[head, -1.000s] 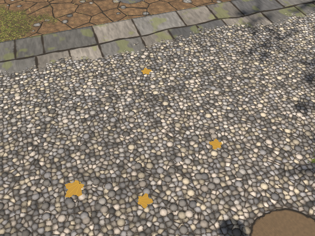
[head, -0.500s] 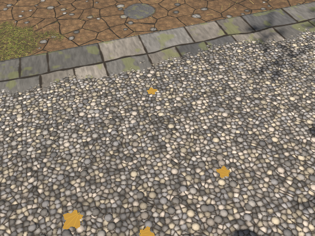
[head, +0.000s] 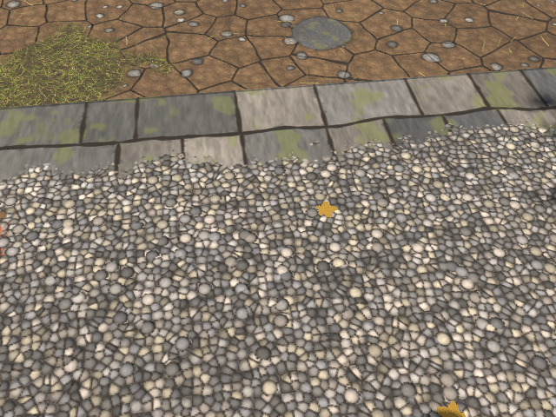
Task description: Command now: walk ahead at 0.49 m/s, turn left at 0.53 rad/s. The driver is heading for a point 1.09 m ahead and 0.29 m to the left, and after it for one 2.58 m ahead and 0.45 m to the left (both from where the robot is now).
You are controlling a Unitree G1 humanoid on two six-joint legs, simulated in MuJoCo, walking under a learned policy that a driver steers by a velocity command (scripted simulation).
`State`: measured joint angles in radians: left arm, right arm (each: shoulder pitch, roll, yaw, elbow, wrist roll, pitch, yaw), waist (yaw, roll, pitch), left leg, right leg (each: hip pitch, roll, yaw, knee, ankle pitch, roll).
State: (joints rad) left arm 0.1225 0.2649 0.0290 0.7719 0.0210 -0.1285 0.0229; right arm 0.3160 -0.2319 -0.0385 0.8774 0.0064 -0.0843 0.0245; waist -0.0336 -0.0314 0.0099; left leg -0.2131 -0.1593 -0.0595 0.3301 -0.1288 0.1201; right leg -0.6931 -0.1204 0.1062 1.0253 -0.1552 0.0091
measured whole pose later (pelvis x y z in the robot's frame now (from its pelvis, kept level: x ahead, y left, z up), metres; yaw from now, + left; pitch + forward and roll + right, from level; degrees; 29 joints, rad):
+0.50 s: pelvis +0.26 -0.04 +0.00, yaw +18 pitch +2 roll -2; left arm 0.33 0.26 0.06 0.81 0.01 -0.11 0.00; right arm 0.21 -0.31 -0.07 0.70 0.02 -0.03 0.01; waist 0.05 0.06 0.01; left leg -0.70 0.08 -0.09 1.09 -0.19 0.01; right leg -0.13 0.03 -0.11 0.29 -0.19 -0.03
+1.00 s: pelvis +0.48 +0.12 +0.00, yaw +36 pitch +2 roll +0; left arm 0.13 0.31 0.05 0.70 0.02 -0.10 0.00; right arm 0.31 -0.27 -0.06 0.68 0.01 -0.05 0.02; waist -0.03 -0.04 0.03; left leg -0.24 -0.12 -0.06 0.38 -0.17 0.11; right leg -0.66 -0.11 0.07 1.05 -0.24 0.04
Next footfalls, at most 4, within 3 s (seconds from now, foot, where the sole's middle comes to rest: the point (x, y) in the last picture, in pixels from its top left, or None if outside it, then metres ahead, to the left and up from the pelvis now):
0.24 right None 0.31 -0.14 -0.78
0.78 left None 0.49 0.20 -0.78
1.28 right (199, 295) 0.83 0.21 -0.78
1.78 left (93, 266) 0.93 0.52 -0.78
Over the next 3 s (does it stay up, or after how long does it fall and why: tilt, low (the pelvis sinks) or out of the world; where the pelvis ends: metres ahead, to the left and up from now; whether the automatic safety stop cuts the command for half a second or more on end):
stays up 1.01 0.42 0.00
